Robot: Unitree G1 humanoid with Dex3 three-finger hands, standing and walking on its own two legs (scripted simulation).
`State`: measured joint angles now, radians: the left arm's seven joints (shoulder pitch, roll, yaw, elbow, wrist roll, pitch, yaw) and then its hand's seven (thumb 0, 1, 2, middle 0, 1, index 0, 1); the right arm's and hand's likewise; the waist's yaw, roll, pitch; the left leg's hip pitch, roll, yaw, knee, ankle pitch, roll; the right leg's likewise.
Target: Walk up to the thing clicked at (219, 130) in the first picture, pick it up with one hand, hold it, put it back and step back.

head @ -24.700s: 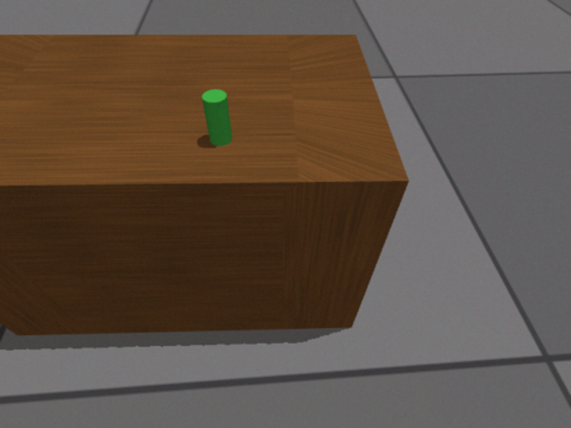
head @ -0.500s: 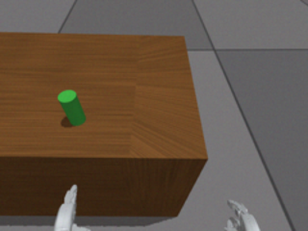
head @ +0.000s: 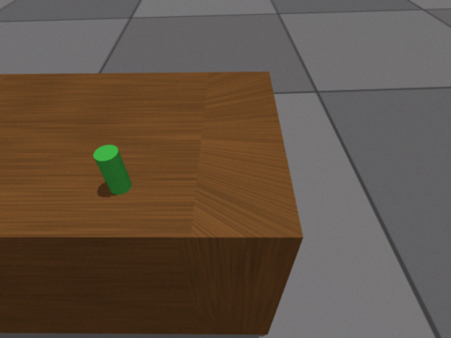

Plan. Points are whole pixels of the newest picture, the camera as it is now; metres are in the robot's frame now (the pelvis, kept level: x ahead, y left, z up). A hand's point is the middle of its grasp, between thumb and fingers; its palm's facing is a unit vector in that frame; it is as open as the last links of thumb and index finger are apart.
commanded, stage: home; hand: left
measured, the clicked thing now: (113, 170) +0.46 +0.25 +0.03
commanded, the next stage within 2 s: stand in 1.56 s
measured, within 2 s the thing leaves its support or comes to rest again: neither
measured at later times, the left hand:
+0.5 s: hand out of the picture +0.02 +0.25 -0.15, palm faces -0.03 -0.93 -0.37, open 17.5 cm
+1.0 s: hand out of the picture +0.08 +0.25 -0.14, palm faces -0.02 -0.93 -0.36, open 17.6 cm
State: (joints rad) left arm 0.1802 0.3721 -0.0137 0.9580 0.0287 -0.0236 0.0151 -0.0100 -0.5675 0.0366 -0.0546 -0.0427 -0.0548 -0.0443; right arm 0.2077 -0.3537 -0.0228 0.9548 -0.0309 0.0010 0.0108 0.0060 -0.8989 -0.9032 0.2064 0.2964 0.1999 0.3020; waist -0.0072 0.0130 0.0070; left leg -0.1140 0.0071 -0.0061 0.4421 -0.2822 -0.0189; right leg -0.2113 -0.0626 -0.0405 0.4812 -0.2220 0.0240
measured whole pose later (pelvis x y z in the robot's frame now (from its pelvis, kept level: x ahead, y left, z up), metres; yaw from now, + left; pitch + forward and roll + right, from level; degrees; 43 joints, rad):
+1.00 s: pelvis -0.01 -0.01 +0.01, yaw +0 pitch -3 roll +0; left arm 0.09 0.35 -0.01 1.14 0.01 -0.02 0.00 -0.01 -0.56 0.04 -0.06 -0.04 -0.06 -0.05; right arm 0.15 -0.36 0.01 1.09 -0.02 -0.01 0.00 0.00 -0.90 -0.90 0.21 0.30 0.20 0.30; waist 0.00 0.01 0.03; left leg -0.07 0.03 -0.02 0.33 -0.21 -0.03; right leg -0.16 -0.04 -0.06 0.36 -0.15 0.01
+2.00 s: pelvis -0.01 -0.02 +0.01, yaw +0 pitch -3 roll +0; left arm 0.11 0.35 0.00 1.13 0.01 -0.01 -0.01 0.00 0.18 0.68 -0.19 -0.27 -0.19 -0.27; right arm 0.15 -0.36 0.01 1.11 -0.02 0.00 0.01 0.00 -0.90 -0.90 0.21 0.30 0.20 0.30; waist 0.00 0.02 0.04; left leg -0.06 0.04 -0.02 0.32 -0.21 -0.05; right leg -0.16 -0.02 -0.06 0.35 -0.15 0.00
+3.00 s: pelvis +0.00 -0.01 +0.01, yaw +0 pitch -3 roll +0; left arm 0.12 0.35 0.01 1.13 0.01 -0.01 -0.01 0.00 0.90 0.90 -0.20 -0.30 -0.20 -0.30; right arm 0.14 -0.35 0.00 1.11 -0.02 0.00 0.01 0.00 -0.90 -0.90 0.21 0.30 0.20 0.30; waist 0.00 0.01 0.05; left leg -0.05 0.04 -0.01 0.30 -0.21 -0.04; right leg -0.15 -0.03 -0.05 0.35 -0.15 0.00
